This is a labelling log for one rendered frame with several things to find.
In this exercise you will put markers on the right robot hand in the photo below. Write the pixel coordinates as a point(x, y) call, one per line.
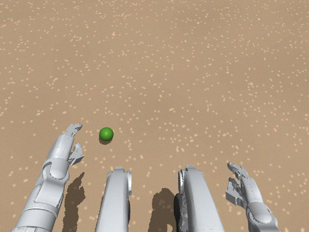
point(246, 191)

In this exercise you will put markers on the left robot hand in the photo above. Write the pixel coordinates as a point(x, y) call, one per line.
point(63, 144)

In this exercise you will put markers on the right robot foot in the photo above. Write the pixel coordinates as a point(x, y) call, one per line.
point(177, 213)

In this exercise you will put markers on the left robot arm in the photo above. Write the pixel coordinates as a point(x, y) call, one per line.
point(43, 205)

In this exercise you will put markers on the ball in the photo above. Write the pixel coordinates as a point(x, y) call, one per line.
point(106, 134)

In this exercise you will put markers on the right robot arm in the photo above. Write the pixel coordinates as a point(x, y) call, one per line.
point(260, 218)

